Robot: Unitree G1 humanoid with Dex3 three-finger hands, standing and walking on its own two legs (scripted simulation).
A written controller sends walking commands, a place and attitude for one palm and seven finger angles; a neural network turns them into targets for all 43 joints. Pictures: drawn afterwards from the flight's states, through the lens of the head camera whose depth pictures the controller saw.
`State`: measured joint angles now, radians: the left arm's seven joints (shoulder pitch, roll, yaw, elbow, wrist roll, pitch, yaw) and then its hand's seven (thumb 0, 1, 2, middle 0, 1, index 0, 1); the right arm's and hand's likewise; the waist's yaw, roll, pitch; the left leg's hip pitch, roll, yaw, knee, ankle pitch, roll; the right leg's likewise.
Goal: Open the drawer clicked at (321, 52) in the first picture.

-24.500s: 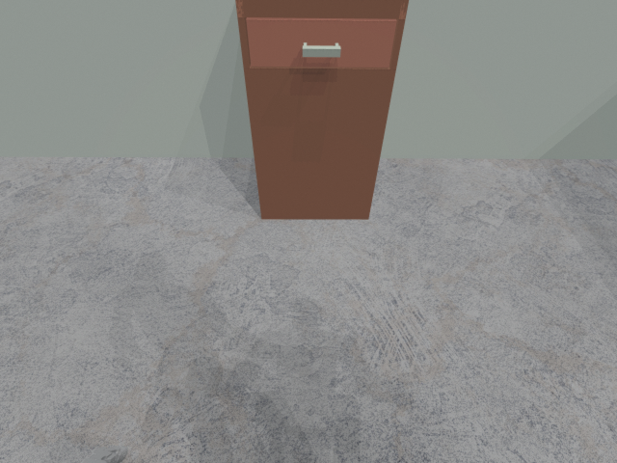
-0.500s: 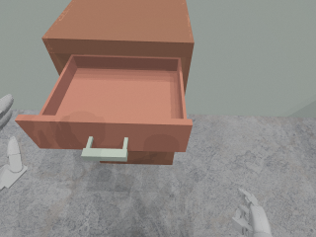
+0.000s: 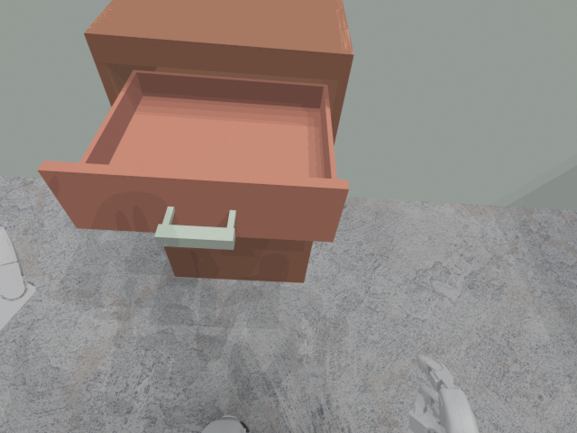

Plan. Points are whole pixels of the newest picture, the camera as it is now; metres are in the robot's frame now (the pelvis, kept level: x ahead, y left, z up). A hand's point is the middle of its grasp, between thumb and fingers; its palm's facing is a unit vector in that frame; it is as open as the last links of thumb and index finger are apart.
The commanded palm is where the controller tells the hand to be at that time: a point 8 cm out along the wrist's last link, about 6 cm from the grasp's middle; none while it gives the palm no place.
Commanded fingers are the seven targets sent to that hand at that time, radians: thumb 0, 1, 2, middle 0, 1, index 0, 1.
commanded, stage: step back with the hand held close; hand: left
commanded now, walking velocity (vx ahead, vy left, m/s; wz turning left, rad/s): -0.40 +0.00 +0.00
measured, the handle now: (198, 225) +0.40 +0.17 +0.03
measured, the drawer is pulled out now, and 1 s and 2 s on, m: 0.30 0.30 0.30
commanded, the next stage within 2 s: stop stepping back and stand still in 0.24 s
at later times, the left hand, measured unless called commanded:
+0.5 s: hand out of the picture +0.07 +0.21 +0.20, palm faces +0.33 -0.80 -0.50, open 7.4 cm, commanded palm +0.02 +0.26 +0.22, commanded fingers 0.00 0.90 0.90 -0.20 -0.30 -0.20 -0.30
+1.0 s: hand out of the picture +0.00 +0.19 +0.20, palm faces +0.42 -0.77 -0.48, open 7.4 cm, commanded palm -0.06 +0.23 +0.22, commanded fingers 0.00 0.90 0.90 -0.20 -0.30 -0.20 -0.30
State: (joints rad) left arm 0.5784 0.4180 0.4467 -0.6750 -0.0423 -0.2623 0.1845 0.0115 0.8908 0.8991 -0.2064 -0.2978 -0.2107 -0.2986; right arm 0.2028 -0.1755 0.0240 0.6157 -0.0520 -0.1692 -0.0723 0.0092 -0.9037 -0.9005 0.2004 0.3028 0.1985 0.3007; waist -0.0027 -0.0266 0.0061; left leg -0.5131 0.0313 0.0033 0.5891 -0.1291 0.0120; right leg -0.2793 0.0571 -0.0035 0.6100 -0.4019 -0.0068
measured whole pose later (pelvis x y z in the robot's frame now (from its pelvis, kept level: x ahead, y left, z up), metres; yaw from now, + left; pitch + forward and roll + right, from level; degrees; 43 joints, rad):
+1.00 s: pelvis -0.19 -0.05 +0.00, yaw +1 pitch -1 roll +0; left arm 0.57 0.42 0.41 -0.56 -0.02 -0.23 0.15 0.01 0.89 0.90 -0.21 -0.30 -0.21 -0.30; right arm 0.28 -0.21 0.00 0.67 0.00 -0.11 -0.05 0.01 -0.91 -0.90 0.20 0.30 0.20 0.30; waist -0.02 0.00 -0.01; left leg -0.36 0.02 0.01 0.78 -0.38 0.02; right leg -0.30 0.04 -0.10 0.58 -0.25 -0.08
